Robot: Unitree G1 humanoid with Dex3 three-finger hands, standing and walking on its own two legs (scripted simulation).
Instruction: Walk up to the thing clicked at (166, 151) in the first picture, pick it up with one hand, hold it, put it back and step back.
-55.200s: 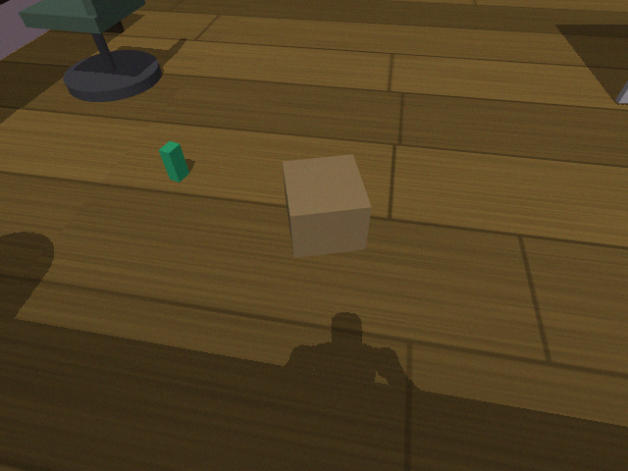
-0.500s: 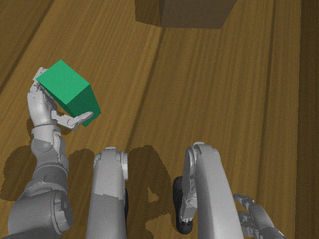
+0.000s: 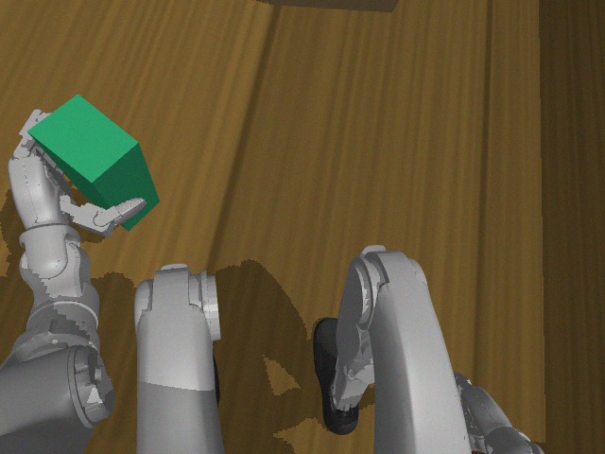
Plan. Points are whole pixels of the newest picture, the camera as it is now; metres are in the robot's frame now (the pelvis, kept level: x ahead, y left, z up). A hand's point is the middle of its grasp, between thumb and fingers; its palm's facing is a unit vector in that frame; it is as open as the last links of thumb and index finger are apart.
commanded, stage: crouch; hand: left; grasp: from the side
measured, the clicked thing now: (107, 173) +0.45 +0.23 -0.08
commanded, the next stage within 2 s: lower in 0.32 s
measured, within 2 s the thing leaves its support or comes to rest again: rests again in 1.94 s
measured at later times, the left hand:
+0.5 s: hand (109, 183) +0.45 +0.24 -0.12, palm faces +0.24 -0.97 -0.03, open 12.3 cm
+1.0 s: hand (123, 193) +0.46 +0.24 -0.19, palm faces +0.25 -0.97 -0.02, open 12.4 cm
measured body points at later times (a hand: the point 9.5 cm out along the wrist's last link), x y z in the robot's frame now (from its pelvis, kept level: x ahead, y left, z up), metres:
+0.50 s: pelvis +0.00 +0.01 -0.03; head +0.23 +0.10 +0.35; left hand +0.43 +0.29 -0.12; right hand +0.11 -0.27 -0.12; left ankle +0.08 +0.12 -0.30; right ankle +0.12 -0.13 -0.30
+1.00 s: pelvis +0.00 +0.01 -0.04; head +0.25 +0.13 +0.31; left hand +0.44 +0.29 -0.18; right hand +0.11 -0.27 -0.10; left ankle +0.08 +0.12 -0.30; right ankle +0.12 -0.13 -0.30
